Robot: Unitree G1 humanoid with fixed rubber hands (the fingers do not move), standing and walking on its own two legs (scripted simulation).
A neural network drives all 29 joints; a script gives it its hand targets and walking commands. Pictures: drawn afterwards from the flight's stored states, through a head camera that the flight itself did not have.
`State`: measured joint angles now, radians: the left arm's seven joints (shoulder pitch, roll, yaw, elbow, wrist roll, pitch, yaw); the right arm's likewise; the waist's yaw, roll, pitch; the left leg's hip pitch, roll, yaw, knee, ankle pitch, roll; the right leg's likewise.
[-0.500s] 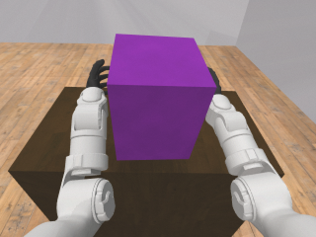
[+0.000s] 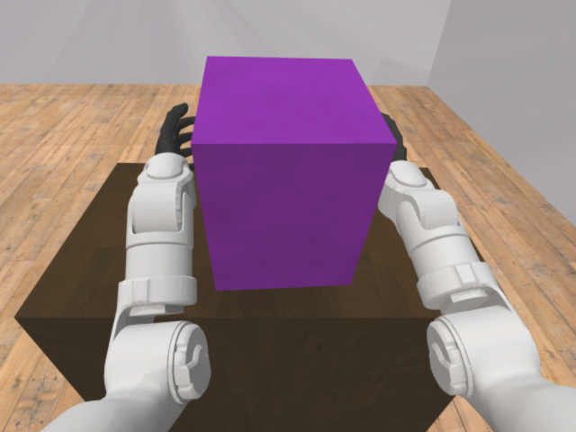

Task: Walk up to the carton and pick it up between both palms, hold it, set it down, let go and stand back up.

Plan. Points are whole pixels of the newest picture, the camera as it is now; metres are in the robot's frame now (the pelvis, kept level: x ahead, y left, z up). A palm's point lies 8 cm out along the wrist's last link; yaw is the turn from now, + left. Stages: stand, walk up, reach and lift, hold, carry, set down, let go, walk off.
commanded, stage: reach and lift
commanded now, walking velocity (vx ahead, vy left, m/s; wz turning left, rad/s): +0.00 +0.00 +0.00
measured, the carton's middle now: (282, 176) +0.40 +0.00 +0.20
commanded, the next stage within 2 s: hold in 0.16 s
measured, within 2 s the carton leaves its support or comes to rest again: neither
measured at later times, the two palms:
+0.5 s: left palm (164, 147) +0.37 +0.14 +0.26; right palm (393, 152) +0.37 -0.15 +0.25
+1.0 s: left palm (162, 140) +0.38 +0.14 +0.27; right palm (395, 142) +0.37 -0.15 +0.27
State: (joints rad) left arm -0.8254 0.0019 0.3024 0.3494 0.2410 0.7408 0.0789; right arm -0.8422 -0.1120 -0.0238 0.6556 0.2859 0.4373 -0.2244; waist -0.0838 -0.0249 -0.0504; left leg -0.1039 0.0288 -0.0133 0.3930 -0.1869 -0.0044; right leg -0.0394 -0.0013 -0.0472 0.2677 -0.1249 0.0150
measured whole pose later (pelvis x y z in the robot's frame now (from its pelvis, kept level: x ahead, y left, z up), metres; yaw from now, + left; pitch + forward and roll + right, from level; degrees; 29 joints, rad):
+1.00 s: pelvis +0.00 -0.01 +0.00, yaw +0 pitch -5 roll -2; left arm -0.92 0.04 0.35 0.40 0.22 0.84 0.05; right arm -0.95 -0.14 0.01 0.68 0.36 0.57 -0.28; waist -0.08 -0.01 -0.11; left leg -0.12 0.03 -0.04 0.40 -0.19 -0.02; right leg -0.06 0.02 -0.04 0.28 -0.13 0.00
